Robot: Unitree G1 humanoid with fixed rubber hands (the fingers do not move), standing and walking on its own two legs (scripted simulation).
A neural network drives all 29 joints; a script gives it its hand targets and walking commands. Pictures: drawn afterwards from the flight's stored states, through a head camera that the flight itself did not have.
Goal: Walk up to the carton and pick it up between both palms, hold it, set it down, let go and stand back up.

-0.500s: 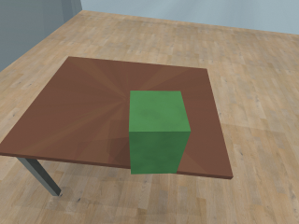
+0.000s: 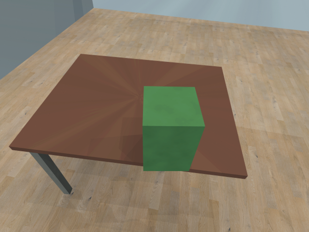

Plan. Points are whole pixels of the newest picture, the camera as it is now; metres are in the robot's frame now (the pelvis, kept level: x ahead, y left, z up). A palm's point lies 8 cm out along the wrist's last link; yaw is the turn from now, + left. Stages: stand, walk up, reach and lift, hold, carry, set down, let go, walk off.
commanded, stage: stand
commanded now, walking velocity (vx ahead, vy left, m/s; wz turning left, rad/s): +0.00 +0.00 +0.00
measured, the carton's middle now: (167, 131) +0.46 -0.05 -0.05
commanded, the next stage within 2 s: none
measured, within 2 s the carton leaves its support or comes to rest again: neither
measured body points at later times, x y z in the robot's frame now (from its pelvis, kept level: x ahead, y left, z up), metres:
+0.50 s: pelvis +0.03 -0.02 +0.00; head +0.02 -0.02 +0.45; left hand +0.05 +0.22 -0.14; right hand +0.05 -0.27 -0.14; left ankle +0.04 +0.08 -0.74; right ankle +0.04 -0.15 -0.74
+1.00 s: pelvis +0.03 -0.02 +0.00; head +0.02 -0.02 +0.45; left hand +0.03 +0.22 -0.15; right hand +0.05 -0.27 -0.14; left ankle +0.04 +0.08 -0.74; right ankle +0.04 -0.15 -0.74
